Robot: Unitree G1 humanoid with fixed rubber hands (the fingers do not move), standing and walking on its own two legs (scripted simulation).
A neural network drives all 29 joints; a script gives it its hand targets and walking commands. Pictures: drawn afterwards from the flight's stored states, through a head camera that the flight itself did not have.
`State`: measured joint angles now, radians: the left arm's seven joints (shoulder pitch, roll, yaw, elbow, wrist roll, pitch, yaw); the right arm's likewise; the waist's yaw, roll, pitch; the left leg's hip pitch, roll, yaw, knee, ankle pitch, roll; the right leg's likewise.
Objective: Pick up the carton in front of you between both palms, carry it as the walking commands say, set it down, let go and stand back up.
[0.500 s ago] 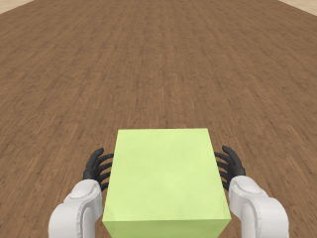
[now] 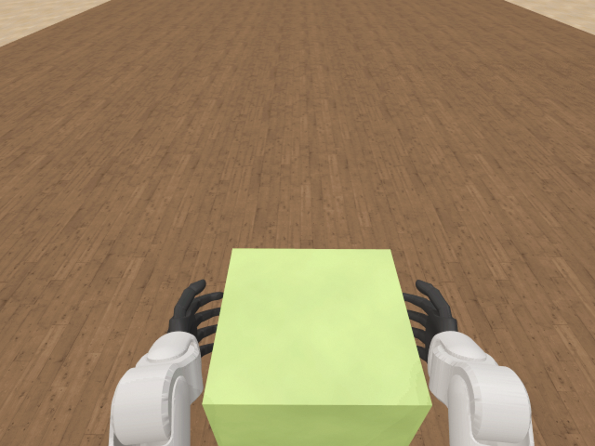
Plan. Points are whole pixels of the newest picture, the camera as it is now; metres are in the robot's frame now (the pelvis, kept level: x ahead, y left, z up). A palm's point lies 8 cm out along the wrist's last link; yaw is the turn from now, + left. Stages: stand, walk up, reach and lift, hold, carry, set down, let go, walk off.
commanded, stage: carry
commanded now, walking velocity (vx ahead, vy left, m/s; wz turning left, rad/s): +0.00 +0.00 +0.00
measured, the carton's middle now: (310, 367) +0.26 +0.00 +0.01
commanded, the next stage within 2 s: hold in 1.36 s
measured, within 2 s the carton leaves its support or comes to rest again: neither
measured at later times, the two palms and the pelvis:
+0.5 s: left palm (200, 357) +0.26 +0.14 +0.04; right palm (428, 352) +0.26 -0.15 +0.04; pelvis -0.02 -0.01 +0.00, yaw +0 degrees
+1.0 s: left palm (190, 370) +0.24 +0.15 +0.04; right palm (429, 368) +0.24 -0.15 +0.05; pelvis -0.05 +0.00 +0.00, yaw +0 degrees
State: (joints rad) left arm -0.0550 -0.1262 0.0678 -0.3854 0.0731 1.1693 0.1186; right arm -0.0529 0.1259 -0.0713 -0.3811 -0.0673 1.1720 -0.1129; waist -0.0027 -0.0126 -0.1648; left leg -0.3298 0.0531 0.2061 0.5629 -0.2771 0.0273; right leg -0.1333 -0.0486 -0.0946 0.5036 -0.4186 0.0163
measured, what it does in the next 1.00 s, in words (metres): shifts its weight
